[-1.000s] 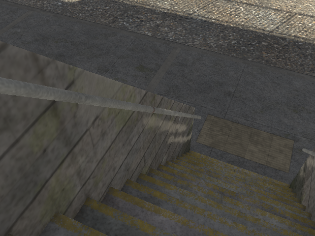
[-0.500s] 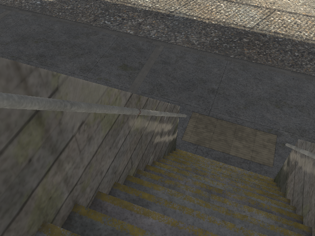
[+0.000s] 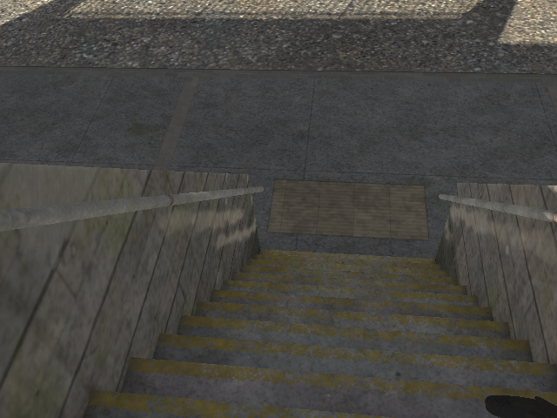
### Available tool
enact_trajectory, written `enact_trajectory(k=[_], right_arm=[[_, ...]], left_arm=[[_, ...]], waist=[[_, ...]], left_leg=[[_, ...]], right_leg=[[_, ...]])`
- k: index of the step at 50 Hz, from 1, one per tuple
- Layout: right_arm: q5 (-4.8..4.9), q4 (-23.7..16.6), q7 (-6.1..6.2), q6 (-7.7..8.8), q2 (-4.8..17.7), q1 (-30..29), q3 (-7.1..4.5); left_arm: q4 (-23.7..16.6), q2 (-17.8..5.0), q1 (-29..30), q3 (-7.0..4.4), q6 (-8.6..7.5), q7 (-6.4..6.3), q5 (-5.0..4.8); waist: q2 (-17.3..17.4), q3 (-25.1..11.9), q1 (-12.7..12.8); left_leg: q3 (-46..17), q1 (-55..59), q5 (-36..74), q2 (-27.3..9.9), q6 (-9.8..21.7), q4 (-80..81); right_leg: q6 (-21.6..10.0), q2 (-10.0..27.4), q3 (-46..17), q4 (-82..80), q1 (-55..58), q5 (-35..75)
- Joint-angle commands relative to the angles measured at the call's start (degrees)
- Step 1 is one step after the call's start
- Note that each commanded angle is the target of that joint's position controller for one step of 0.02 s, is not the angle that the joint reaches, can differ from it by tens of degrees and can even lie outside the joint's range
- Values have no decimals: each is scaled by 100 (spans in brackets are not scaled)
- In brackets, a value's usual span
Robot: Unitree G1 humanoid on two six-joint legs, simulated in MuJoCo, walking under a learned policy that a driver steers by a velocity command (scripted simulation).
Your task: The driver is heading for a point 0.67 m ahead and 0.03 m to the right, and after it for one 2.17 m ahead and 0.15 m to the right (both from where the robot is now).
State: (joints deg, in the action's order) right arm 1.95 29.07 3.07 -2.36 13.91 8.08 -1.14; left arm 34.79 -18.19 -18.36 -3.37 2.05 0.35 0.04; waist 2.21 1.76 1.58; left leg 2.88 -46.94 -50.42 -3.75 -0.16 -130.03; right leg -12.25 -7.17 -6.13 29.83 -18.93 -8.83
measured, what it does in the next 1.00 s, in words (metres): walks ahead, turning right: left foot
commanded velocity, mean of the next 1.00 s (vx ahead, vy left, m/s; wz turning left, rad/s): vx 0.50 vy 0.00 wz -0.35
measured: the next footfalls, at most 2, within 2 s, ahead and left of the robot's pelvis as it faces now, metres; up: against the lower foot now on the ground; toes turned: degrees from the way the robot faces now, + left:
left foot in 0.44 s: +0.14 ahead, +0.18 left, +0.00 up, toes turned -20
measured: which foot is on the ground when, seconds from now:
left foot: up 0.00-0.42, down 0.44-1.00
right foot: down 0.00-1.00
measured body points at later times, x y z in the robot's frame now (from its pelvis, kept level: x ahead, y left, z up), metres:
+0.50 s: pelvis +0.08 +0.05 -0.01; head +0.04 +0.04 +0.44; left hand +0.34 +0.21 -0.06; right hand +0.19 -0.24 -0.07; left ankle +0.10 +0.19 -0.73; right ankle +0.05 -0.07 -0.73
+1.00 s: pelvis +0.13 +0.04 -0.01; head +0.12 +0.04 +0.44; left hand +0.41 +0.16 -0.07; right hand +0.23 -0.23 -0.08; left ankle +0.10 +0.19 -0.73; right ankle +0.06 -0.08 -0.73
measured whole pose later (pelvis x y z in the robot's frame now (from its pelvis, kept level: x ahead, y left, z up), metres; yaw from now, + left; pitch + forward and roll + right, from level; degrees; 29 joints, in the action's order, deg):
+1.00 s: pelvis +0.13 +0.04 -0.01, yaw -18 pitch +1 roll -1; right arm -1.8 28.6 0.0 -1.4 13.6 12.9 3.9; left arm 34.2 -11.8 -3.8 5.0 3.0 0.3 0.2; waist 1.4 -2.8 -1.6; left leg -1.2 -10.4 -27.1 -2.1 -1.4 -36.9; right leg -0.9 -8.7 -15.7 37.8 -13.7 -23.4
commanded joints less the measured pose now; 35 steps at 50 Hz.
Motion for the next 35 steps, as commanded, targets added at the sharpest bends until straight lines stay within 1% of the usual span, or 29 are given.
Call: enact_trajectory(k=[1,2,3,4,5,8,9,11,12,13,14,15,16,17,18,19,20,21,22,23,24,25,26,27,28,29,30,33,35], right_arm=[[66,-1416,6,248,-335,-1588,249],[69,-1240,-14,256,-177,-1182,164],[2,-994,18,219,-66,-725,88],[84,-882,2,147,218,-582,-17],[91,-745,-18,50,81,-373,-13],[23,-986,-29,90,-259,-496,115],[-149,-1168,-41,-1,-427,-778,282],[-170,-1247,-160,34,-551,-976,297],[-79,-1288,-244,66,-418,-1066,254],[-19,-1313,-335,151,-283,-1279,168],[35,-1011,-392,249,-23,-854,-22],[71,-860,-405,275,71,-479,-85],[1,-830,-442,343,213,-483,-105],[-88,-829,-451,390,281,-587,-89],[-177,-818,-455,439,317,-569,-65],[-267,-731,-466,439,385,-359,-102],[-221,-872,-421,327,222,-509,-55],[-195,-751,-436,278,17,-385,-1],[-247,-365,-505,262,272,344,-110],[-290,-202,-589,276,462,783,-122],[-344,-227,-621,274,632,650,-89],[-414,-134,-599,312,567,690,-106],[-345,-158,-567,393,321,593,-29],[-285,-222,-546,424,350,317,9],[-176,-290,-498,420,500,-44,-5],[-148,-297,-455,397,679,-277,-17],[-187,-354,-424,351,843,-278,-19],[-277,-267,-443,336,746,158,75],[-339,-274,-453,310,725,321,121]], left_arm=[[-117,-1258,-557,-172,93,-102,-10],[-119,-1019,-109,-13,161,-148,-26],[-199,-979,179,34,203,-149,-130],[-392,-700,507,185,186,-146,-155],[-349,-508,441,244,185,-122,-206],[-272,-579,17,230,98,-128,-180],[-305,-379,46,399,167,-305,-126],[-257,-167,-29,411,204,-457,-83],[-350,-251,78,357,276,-487,-155],[-346,-339,14,258,310,-483,-136],[-336,-437,291,204,269,-462,-40],[-414,-577,731,196,244,-432,-40],[-663,-516,1194,232,225,-382,-82],[-819,-312,1405,292,223,-335,-90],[-924,-128,1631,342,230,-276,-64],[-895,-74,1594,316,248,-234,-9],[-845,148,1288,397,283,-208,31],[-663,423,924,494,273,-191,8],[-646,595,1174,522,217,-102,162],[-641,665,901,519,169,-12,108],[-764,751,730,545,124,29,-131],[-754,488,819,437,67,1,-371],[-855,157,1397,365,39,-64,-335],[-992,151,1791,377,71,-67,-251],[-1022,315,1862,465,95,-60,-163],[-1005,457,1731,516,108,-27,-69],[-1059,448,1748,536,103,2,-1],[-999,313,1673,578,72,2,-14],[-1038,234,1857,601,64,-3,-13]], waist=[[-738,-480,371],[-667,-462,15],[-511,-436,-199],[-176,-121,-345],[-300,-170,-322],[-570,72,-159],[-367,179,-179],[-459,-14,-17],[-618,-99,95],[-850,-114,335],[-1072,-368,221],[-1385,-378,-83],[-1489,-111,-181],[-1369,26,-176],[-1185,80,-251],[-1387,5,-306],[-1543,162,-278],[-1486,105,-165],[-1188,-248,-490],[-456,-671,-371],[947,-814,-90],[1811,-342,-179],[1307,125,-325],[755,223,-304],[367,265,-171],[257,144,-14],[290,7,-27],[-88,-727,-136],[-151,-1120,-255]], left_leg=[[-1004,-3021,-6,174,-311,-691],[-1129,-2886,369,245,-381,-506],[-960,-2391,384,279,-379,-224],[-811,-2583,2225,341,-538,486],[-570,-2134,2674,424,-599,380],[-495,-2107,2615,485,-643,44],[-622,-2053,3398,531,-854,1375],[-736,-1377,4255,466,-1019,3274],[-691,-686,4062,553,-1041,4971],[-704,143,4069,641,-996,5818],[-935,1001,5132,624,-931,5458],[-1002,1231,5101,544,-835,5296],[-955,1209,4951,456,-699,5558],[-838,1581,4708,423,-602,6051],[-718,2390,4594,433,-512,6892],[-483,3083,4481,497,-472,7428],[-470,2939,2937,552,-419,9018],[-824,3059,2307,451,-272,10909],[-482,4255,3762,365,-308,10166],[-954,5062,5583,-6,-84,9700],[-1993,5599,6893,-645,296,9818],[-3168,5324,4590,-1008,823,10599],[-3258,4826,3730,-947,978,10872],[-2995,4269,3296,-804,952,10958],[-2635,3666,3305,-663,811,10958],[-2209,3237,3413,-489,654,10849],[-1812,3039,3949,-318,520,10718],[-1136,3742,5520,-143,316,9877],[-1033,4107,5997,-142,277,9644]], right_leg=[[-740,2225,-4405,-940,2100,-1178],[-776,2070,-4175,-836,1760,-2260],[-454,1739,-3840,-884,1056,-2876],[-148,1358,-3187,-297,626,-2564],[28,1117,-2912,-238,82,-2310],[-71,975,-3302,-308,-201,-2031],[-176,872,-3067,-126,-313,-2170],[-114,812,-3086,-144,-112,-2330],[-77,754,-3019,-448,26,-2595],[-142,849,-3153,-872,22,-2558],[-244,998,-3362,-947,-121,-2080],[-339,1055,-3339,-839,-153,-1760],[-398,1039,-3260,-695,-120,-1353],[-410,970,-3166,-691,-268,-834],[-352,833,-3005,-608,-595,-52],[-351,754,-2936,-579,-645,770],[-297,573,-2913,-485,42,895],[-198,560,-2956,-328,891,426],[21,351,-2803,338,412,1555],[257,95,-2577,1186,-173,631],[542,-98,-2193,1379,-1284,-1626],[855,-78,-1883,1206,-2102,-2630],[1023,187,-1557,1065,-2098,-2306],[1103,277,-1305,859,-1518,-1803],[1161,332,-1083,597,-733,-1300],[1170,343,-930,380,29,-917],[1182,219,-764,600,331,-683],[1092,374,-997,707,510,835],[1033,391,-1135,688,539,1286]])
